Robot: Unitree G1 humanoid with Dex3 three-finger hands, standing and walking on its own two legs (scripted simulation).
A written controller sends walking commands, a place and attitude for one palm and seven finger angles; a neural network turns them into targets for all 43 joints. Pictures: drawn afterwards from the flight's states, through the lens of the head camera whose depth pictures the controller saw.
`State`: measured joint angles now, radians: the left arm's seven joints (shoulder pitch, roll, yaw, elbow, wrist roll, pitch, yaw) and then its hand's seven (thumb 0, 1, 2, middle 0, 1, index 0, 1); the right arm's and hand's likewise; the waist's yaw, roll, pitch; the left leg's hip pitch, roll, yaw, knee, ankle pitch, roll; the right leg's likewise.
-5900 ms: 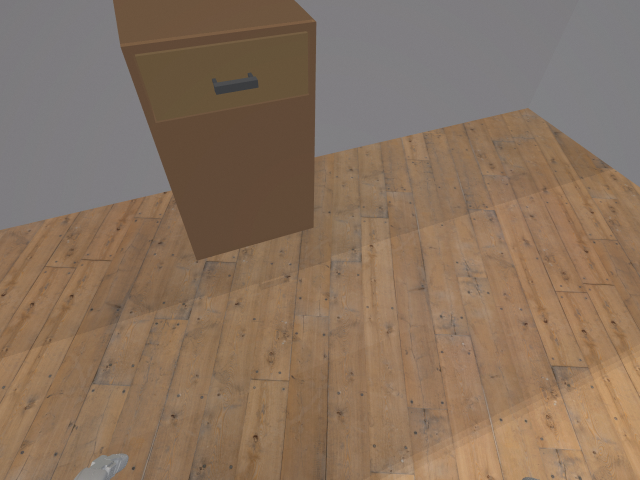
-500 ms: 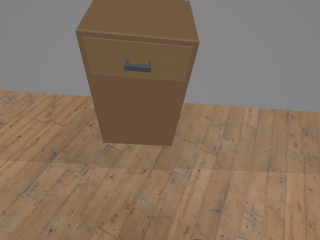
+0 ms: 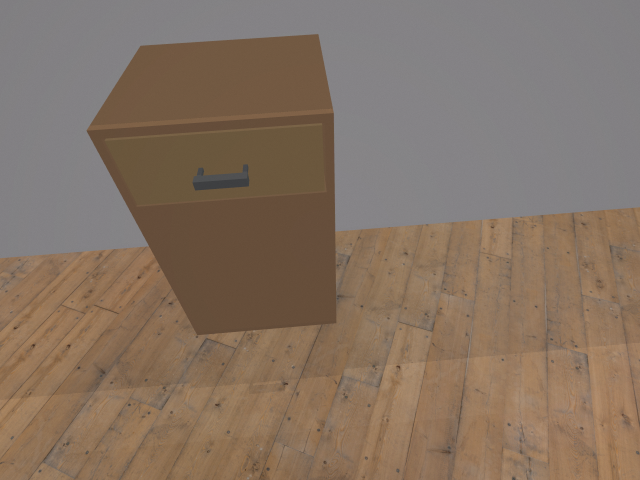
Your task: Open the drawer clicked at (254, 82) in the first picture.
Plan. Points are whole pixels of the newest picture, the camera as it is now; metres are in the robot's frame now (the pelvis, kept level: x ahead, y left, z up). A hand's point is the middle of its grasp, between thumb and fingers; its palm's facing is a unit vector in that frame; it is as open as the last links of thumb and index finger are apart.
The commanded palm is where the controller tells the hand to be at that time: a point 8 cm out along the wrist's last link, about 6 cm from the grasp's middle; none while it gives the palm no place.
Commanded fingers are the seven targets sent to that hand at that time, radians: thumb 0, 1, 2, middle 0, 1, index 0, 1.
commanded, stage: take the last steps up to it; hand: left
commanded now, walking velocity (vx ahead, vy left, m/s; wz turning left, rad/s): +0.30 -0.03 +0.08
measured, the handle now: (222, 175) +0.73 +0.23 -0.05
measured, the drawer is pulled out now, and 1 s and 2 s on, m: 0.00 0.00 0.00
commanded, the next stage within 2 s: come to a stop and stand still in 0.48 s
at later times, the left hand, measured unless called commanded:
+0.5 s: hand out of the picture +0.02 +0.10 -0.16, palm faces +0.21 -0.97 -0.12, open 7.3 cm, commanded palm none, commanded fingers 0.00 0.90 0.90 -0.20 -0.30 -0.20 -0.30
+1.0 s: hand (228, 389) +0.30 +0.17 -0.15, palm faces +0.06 -0.95 -0.29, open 7.3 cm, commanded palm none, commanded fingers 0.00 0.90 0.90 -0.20 -0.30 -0.20 -0.30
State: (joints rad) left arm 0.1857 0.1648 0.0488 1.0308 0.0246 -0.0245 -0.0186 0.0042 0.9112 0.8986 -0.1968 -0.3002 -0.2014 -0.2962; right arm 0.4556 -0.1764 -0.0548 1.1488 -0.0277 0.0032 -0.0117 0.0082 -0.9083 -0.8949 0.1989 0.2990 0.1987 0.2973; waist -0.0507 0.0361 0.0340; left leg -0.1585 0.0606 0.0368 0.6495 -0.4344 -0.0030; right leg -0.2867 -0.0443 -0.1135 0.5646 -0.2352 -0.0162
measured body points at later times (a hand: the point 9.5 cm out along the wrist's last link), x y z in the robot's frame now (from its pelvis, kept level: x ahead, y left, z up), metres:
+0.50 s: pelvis +0.14 -0.01 +0.01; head +0.16 -0.01 +0.46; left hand +0.01 +0.15 -0.14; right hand +0.26 -0.22 -0.14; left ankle +0.22 +0.12 -0.71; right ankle +0.05 -0.10 -0.73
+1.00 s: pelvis +0.22 -0.04 +0.00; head +0.25 -0.06 +0.45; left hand +0.29 +0.22 -0.13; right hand +0.28 -0.28 -0.17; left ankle +0.20 +0.10 -0.70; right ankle +0.26 -0.13 -0.73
